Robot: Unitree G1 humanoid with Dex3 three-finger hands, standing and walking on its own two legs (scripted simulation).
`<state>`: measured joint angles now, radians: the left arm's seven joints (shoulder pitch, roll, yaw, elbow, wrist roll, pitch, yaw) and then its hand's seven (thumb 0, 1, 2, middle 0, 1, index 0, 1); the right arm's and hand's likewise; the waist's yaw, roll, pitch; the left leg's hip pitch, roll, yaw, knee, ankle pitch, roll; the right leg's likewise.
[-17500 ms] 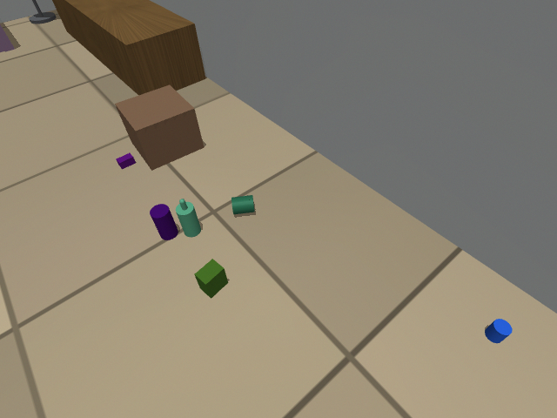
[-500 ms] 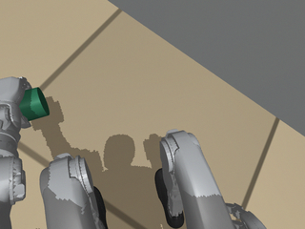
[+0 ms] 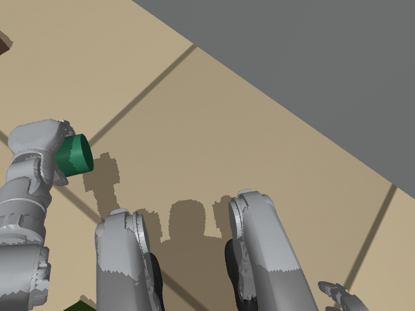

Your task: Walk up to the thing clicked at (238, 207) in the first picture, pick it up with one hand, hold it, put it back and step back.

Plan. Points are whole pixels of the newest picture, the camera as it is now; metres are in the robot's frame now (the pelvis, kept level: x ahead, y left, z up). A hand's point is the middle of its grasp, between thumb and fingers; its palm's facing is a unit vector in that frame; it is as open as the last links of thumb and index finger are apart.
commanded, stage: lift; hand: left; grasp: from above
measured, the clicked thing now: (62, 158) +0.45 +0.28 -0.14
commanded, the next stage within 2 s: hold in 1.30 s
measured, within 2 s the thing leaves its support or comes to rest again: neither
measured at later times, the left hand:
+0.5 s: hand out of the picture +0.38 +0.28 +0.07, palm faces -0.40 -0.14 -0.90, open 10.7 cm
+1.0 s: hand out of the picture +0.37 +0.26 +0.22, palm faces -0.43 -0.14 -0.89, open 10.7 cm
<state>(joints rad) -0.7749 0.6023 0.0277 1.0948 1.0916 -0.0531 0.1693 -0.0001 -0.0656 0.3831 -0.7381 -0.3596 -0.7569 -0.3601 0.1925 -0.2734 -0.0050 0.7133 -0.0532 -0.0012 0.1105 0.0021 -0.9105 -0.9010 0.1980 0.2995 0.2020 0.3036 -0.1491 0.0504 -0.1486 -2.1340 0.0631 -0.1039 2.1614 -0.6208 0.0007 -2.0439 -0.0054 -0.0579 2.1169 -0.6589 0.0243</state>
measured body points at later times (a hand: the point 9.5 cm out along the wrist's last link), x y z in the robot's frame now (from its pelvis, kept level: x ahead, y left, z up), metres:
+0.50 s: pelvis +0.01 +0.00 +0.16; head +0.14 +0.03 +0.59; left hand +0.40 +0.28 +0.12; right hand +0.15 -0.25 +0.03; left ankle +0.10 +0.13 -0.37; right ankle +0.10 -0.13 -0.37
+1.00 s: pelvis +0.06 +0.01 +0.30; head +0.12 +0.02 +0.75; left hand +0.39 +0.27 +0.27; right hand +0.16 -0.25 +0.18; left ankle +0.10 +0.13 -0.37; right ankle +0.10 -0.13 -0.37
